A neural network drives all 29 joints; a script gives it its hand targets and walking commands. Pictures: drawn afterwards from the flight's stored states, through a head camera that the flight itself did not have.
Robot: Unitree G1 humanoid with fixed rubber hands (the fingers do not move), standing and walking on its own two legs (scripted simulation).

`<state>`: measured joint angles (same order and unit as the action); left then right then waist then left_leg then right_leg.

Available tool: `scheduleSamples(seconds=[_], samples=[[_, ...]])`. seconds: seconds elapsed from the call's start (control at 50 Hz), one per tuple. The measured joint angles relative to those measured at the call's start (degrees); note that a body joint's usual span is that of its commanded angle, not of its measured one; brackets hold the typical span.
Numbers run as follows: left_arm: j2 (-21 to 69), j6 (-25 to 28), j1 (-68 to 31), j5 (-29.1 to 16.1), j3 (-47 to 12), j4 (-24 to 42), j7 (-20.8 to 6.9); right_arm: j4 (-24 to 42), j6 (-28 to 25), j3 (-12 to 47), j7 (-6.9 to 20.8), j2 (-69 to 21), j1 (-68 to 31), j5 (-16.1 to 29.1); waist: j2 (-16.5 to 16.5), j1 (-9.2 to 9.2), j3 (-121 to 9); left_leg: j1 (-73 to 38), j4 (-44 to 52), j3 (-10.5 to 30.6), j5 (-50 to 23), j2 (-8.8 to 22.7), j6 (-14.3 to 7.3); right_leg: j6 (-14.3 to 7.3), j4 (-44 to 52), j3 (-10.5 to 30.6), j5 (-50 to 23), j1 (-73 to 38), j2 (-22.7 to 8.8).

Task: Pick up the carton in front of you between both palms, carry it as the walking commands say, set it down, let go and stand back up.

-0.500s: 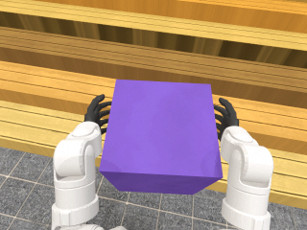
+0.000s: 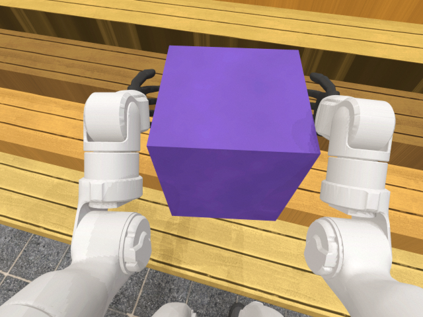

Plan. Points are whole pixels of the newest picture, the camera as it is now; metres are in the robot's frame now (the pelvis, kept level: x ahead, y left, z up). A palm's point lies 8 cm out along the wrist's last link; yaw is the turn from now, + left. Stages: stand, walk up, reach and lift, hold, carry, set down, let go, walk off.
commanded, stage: carry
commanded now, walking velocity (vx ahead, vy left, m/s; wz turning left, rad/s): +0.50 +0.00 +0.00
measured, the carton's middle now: (227, 142) +0.40 +0.01 +0.09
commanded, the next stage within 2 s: none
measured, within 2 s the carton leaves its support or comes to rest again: neither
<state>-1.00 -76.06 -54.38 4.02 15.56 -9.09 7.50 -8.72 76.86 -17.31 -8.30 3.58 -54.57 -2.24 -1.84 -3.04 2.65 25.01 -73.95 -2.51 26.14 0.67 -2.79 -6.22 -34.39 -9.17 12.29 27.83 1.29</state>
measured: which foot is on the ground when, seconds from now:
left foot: up 0.00-0.34, down 0.36-0.84, up 0.86-1.00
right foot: down 0.00-0.36, up 0.38-0.80, down 0.82-1.00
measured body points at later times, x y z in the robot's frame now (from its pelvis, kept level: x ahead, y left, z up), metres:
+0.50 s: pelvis +0.35 +0.06 +0.10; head +0.45 +0.04 +0.54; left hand +0.77 +0.16 +0.21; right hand +0.73 -0.14 +0.20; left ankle +0.43 +0.11 -0.58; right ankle +0.21 -0.06 -0.41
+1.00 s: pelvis +0.67 +0.02 +0.25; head +0.70 +0.05 +0.70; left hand +1.04 +0.23 +0.41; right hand +1.09 -0.07 +0.42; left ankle +0.58 +0.13 -0.26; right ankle +0.71 -0.04 -0.44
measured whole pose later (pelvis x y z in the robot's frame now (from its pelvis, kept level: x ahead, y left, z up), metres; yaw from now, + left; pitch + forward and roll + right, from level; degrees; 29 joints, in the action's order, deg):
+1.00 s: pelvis +0.67 +0.02 +0.25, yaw +0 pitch +3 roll -4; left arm -2.9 -79.0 -54.5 -0.3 10.1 -15.9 9.9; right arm -15.5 79.0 -22.5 -6.0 3.1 -55.1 -6.0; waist -0.5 -10.5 -0.4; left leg 38.7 -102.8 4.7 13.2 -4.2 -4.9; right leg -6.5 -44.9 -11.2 20.7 27.5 3.9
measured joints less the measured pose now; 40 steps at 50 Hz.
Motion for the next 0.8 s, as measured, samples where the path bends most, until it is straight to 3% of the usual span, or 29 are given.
scheduleSamples(seconds=[0.04, 0.12, 0.24, 0.28, 0.34, 0.36, 0.38, 0.4, 0.44, 0.46, 0.5, 0.6, 0.68, 0.74, 0.8], samples=[[0.65, -0.33, 1.58, -0.28, 0.49, 1.58, 0.27, 1.06, 0.59, -0.8, -0.01, -1.1, 0.56, -0.99, 0.61, -0.53, 1.05, 6.89, -7.24, 0.55, -2.32, -0.5, -0.44, 0.22, 2.39, 0.39, 0.6, -2.66, -0.08], [2.52, 0.24, 4.62, -0.6, 1.73, 8.65, 0.72, 7.02, 0.5, -1.82, 0.04, -3.28, 1.75, -2.15, 1.22, -1.16, 3.19, 19.34, -12.5, 0.28, -3.14, 0.31, -0.91, 0.59, 6.34, 1.1, 2.59, -7.94, -0.55], [4.19, 2.15, 7.49, -1.18, 2.14, 16.26, 0.81, 15.51, -0.69, -1.36, 0.29, -5.2, 4.68, -2.38, 0.53, -2.8, 3.61, 38.48, -28.67, -1.39, 7.0, 2.69, -3.08, 2.56, 10.38, 3.08, 8.13, -17.99, -1.13], [3.45, 2.27, 7.76, -1.91, 2.01, 16.18, 0.81, 15.64, -0.99, -0.67, 0.32, -5.49, 5.06, -2.78, 0.93, -2.69, 3.26, 41.21, -21.45, -3.59, 6.79, 3.25, -3.46, 3.98, 14.47, 3.73, 8.82, -23.12, -2.26], [2.37, 1.89, 8.52, -2.53, 2.98, 14.65, 0.79, 12.22, -1.98, 0.97, 0.34, -5.89, 5.2, -3.37, 1.18, 0.03, 2.28, 34.02, 3.82, -7.11, -3.52, 0.41, -4.79, 3.75, 15.3, 3.7, 5.51, -27.31, -4.24], [1.81, 1.56, 8.99, -2.69, 3.46, 14.26, 0.64, 10.78, -2.5, 1.81, 0.33, -6.25, 5.39, -3.67, 1.55, 2.2, 2.65, 29.81, 9.6, -7.81, -9.95, -0.98, -5.16, 3.72, 8.82, 3.91, 3.68, -25.94, -5.31], [1.35, 1.65, 8.85, -2.79, 3.81, 13.53, 0.36, 9.89, -2.97, 2.54, 0.3, -6.26, 5.38, -3.93, 1.96, 4.18, 3.45, 27.63, 10.34, -8.32, -11.11, -1.77, -5.67, 4.38, -4.52, 6.56, 3.0, -21.39, -5.29], [0.91, 1.88, 8.41, -2.63, 3.93, 12.67, 0.0, 9.07, -3.47, 2.99, 0.19, -6.09, 5.3, -3.82, 2.05, 5.82, 4.3, 25.51, 11.16, -8.39, -9.3, -2.39, -6.72, 4.65, -20.96, 10.72, 2.71, -15.4, -3.24], [0.98, 2.05, 8.04, -1.72, 3.79, 11.64, -0.39, 8.41, -4.3, 3.73, -0.49, -5.59, 6.34, -2.72, 2.56, 8.51, 5.69, 20.49, 14.98, -8.38, -7.61, -3.71, -6.49, 3.93, -48.72, 15.64, 2.54, -5.14, 1.15], [1.56, 1.87, 8.3, -1.05, 3.94, 11.91, -0.45, 8.55, -4.47, 3.81, -0.74, -5.38, 7.14, -1.84, 2.55, 9.55, 6.13, 17.46, 18.17, -8.2, -7.71, -4.22, -6.06, 3.31, -57.34, 16.13, 2.53, -0.97, 2.41], [3.05, 1.48, 8.9, 0.46, 4.23, 13.06, -0.53, 9.04, -4.64, 3.6, -1.12, -4.95, 8.33, -0.18, 1.91, 10.77, 6.71, 10.84, 25.99, -7.77, -9.13, -4.55, -4.9, 2.15, -65.94, 15.13, 2.42, 6.42, 3.21], [4.47, 1.5, 8.07, 3.04, 4.11, 14.77, -0.94, 8.68, -5.48, 2.56, -1.34, -3.82, 7.14, 2.03, -0.73, 12.32, 5.37, -3.74, 42.81, -5.59, -11.63, -2.81, -4.7, 0.69, -62.01, 7.6, 7.9, 20.25, 1.65], [3.09, 1.35, 4.96, 3.71, 3.32, 11.65, -1.17, 4.5, -5.49, 1.71, -1.32, -2.12, 2.99, 2.68, 0.33, 12.77, 0.49, -11.39, 48.06, -3.5, -9.61, -2.25, -3.85, -0.8, -70.95, 4.75, 15.13, 32.41, -0.79], [1.97, 0.13, 2.97, 4.02, 2.36, 7.63, -1.17, -0.22, -4.49, 1.59, -1.28, -0.43, 0.52, 3.3, 0.97, 11.33, -3.05, -18.67, 52.95, -2.03, -7.87, -1.23, -2.53, -0.68, -68.3, 2.74, 15.95, 38.05, -2.97], [0.35, -1.94, 0.41, 3.21, 1.03, 2.5, -0.28, -4.73, -2.47, 1.23, -0.47, 0.71, -1.68, 2.58, 1.27, 7.86, -6.58, -24.75, 59.12, -2.17, -9.6, 0.2, -2.48, -1.91, -48.69, -1.18, 9.3, 34.78, -3.47]])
